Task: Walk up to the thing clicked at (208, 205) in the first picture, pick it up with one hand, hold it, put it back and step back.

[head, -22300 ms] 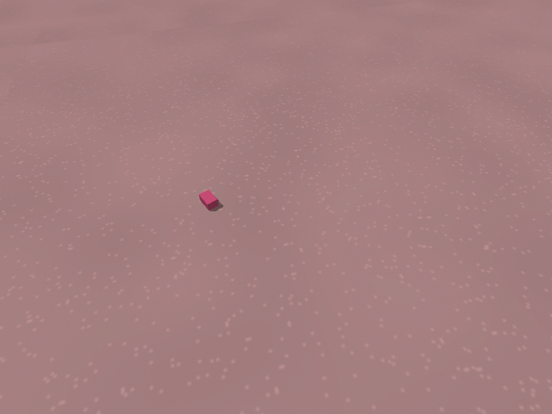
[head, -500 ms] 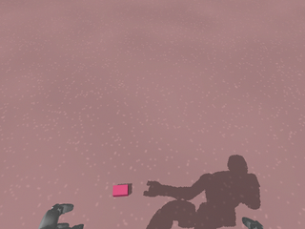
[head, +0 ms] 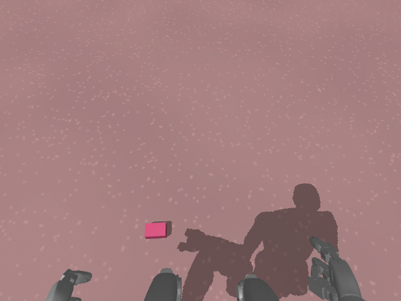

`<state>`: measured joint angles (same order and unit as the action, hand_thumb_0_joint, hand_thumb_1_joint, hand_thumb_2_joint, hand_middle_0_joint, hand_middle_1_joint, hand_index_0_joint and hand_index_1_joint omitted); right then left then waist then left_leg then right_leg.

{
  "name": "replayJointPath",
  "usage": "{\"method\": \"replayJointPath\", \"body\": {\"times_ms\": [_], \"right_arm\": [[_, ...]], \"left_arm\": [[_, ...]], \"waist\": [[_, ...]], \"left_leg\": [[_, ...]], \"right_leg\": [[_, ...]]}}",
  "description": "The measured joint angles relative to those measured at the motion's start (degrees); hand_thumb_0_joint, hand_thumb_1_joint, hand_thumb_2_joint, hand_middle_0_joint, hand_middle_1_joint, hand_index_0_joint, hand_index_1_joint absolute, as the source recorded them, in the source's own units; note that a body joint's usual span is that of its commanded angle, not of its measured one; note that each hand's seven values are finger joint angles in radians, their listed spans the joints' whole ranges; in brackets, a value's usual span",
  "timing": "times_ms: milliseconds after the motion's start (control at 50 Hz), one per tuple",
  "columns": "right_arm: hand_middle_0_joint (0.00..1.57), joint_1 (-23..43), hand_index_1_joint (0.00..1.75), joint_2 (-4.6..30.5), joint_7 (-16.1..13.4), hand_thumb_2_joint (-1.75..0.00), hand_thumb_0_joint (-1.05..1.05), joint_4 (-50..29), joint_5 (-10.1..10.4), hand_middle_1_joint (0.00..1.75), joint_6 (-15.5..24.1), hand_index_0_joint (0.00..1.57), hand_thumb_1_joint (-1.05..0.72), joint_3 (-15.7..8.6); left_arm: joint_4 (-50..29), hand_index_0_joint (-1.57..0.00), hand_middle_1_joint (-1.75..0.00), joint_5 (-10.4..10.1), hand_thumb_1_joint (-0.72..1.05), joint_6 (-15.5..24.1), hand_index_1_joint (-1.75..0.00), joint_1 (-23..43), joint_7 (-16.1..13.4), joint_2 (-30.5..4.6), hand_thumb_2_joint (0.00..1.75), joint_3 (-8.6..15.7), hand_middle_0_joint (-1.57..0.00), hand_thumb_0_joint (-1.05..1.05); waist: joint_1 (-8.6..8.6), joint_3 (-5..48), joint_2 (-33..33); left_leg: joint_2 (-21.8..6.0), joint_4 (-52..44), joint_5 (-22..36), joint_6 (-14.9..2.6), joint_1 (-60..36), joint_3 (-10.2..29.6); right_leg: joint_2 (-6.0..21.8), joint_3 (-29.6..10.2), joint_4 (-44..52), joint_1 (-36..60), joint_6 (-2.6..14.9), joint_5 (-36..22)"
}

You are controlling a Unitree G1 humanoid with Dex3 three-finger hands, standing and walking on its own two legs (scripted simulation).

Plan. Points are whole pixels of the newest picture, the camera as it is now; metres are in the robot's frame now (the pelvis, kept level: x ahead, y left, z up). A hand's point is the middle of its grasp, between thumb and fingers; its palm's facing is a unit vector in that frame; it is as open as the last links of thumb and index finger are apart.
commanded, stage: rise first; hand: left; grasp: from above
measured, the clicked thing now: (156, 230) +0.41 +0.21 -0.66
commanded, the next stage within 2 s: none
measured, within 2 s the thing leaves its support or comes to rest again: neither
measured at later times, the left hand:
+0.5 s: hand (107, 279) +0.20 +0.27 -0.30, palm faces -0.42 -0.54 -0.73, open 13.7 cm
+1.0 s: hand (124, 249) +0.30 +0.28 -0.44, palm faces -0.47 -0.16 -0.87, open 13.7 cm
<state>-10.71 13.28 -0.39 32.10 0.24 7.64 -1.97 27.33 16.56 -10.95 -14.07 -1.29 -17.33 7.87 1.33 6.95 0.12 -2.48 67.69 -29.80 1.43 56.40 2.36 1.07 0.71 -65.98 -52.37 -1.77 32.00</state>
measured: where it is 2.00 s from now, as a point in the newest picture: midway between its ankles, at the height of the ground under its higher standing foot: outside the picture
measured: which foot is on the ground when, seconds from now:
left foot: down 0.00-1.00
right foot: down 0.00-1.00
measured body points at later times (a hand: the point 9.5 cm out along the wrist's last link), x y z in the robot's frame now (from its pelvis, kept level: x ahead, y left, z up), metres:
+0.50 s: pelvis -0.04 -0.01 -0.15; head +0.13 +0.01 +0.27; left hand +0.22 +0.30 -0.25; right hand +0.16 -0.27 -0.26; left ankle +0.02 +0.13 -0.64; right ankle +0.00 -0.14 -0.64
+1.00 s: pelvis -0.09 +0.00 -0.29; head +0.11 +0.03 +0.11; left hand +0.32 +0.28 -0.39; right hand -0.02 -0.28 -0.42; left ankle +0.02 +0.13 -0.64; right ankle +0.00 -0.14 -0.64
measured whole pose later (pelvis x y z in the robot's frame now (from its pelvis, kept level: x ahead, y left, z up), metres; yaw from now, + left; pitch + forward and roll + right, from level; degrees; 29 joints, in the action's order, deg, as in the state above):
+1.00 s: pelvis -0.09 +0.00 -0.29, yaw -5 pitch +32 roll -6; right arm -8.7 14.8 4.5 44.2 -3.3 3.6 -2.3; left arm 61.9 60.4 11.5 33.5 -14.8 -33.9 6.3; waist 4.9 6.5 0.0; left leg -2.0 126.0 -35.5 2.2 122.7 7.8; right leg -1.8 1.3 -124.4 -117.5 -2.4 39.1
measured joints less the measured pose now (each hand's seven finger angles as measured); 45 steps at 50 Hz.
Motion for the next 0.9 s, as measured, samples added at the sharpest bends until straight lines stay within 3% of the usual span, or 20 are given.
{"method": "replayJointPath", "body": {"times_ms": [160,240,360,480,700,900], "right_arm": [[0.2,1.3,0.3,-0.3,0.3,-0.9,0.01,-1.4,0.0,0.3,1.2,0.21,-0.91,0.4],[0.2,2.2,0.3,0.0,0.4,-0.91,0.01,-1.2,0.1,0.3,2.1,0.21,-0.92,0.6],[0.21,4.4,0.3,1.4,1.5,-0.9,0.01,0.5,-0.2,0.3,4.0,0.21,-0.91,0.1],[0.2,7.1,0.3,2.7,2.2,-0.9,0.01,3.4,-0.5,0.3,4.1,0.21,-0.9,-1.0],[0.2,7.4,0.3,2.3,3.4,-0.9,0.01,8.7,-1.7,0.3,1.0,0.2,-0.9,-1.5],[0.2,3.3,0.3,1.4,4.4,-0.9,0.01,11.4,-2.6,0.3,-2.7,0.2,-0.89,-0.9]], "left_arm": [[-6.0,-0.19,-0.92,1.8,-0.45,-0.6,-0.93,-2.4,-0.3,-0.6,0.88,-0.8,-0.21,0.0],[-3.9,-0.18,-0.93,4.3,-0.47,0.9,-0.94,-0.1,-0.7,-1.7,0.9,-1.2,-0.2,0.0],[4.0,-0.17,-0.94,11.4,-0.47,7.0,-0.94,7.9,-2.2,-4.4,0.91,-1.4,-0.19,0.0],[8.4,-0.18,-0.92,19.2,-0.45,13.2,-0.93,16.6,-5.5,-6.8,0.91,-1.6,-0.2,0.0],[19.7,-0.18,-0.93,30.6,-0.44,16.8,-0.94,35.1,-9.2,-10.9,0.93,-1.6,-0.2,0.0],[30.5,-0.16,-0.93,39.7,-0.43,20.6,-0.93,44.6,-11.4,-14.7,0.95,-1.6,-0.17,0.0]], "waist": [[-0.2,1.3,0.4],[-0.31,2.1,0.5],[-0.29,3.7,-0.1],[-0.22,4.2,-0.2],[-0.39,1.9,0.3],[2.06,0.3,0.3]], "left_leg": [[0.1,7.1,-2.3,0.19,7.8,0.7],[0.2,11.3,-3.3,0.26,12.9,1.1],[0.4,20.9,-5.5,0.57,24.6,1.4],[0.2,32.1,-7.5,0.87,37.6,1.9],[-0.1,47.0,-7.5,1.14,55.0,3.6],[0.2,55.3,-6.2,0.82,63.4,4.9]], "right_leg": [[-0.1,0.3,-7.2,-7.6,0.1,2.6],[0.0,0.5,-11.6,-12.6,0.18,3.9],[-0.1,0.1,-21.9,-24.5,0.24,6.6],[-0.6,-0.2,-33.4,-37.5,0.2,8.9],[-2.0,0.0,-48.1,-54.8,-0.04,8.8],[-2.7,0.4,-55.6,-62.6,-0.58,7.4]]}}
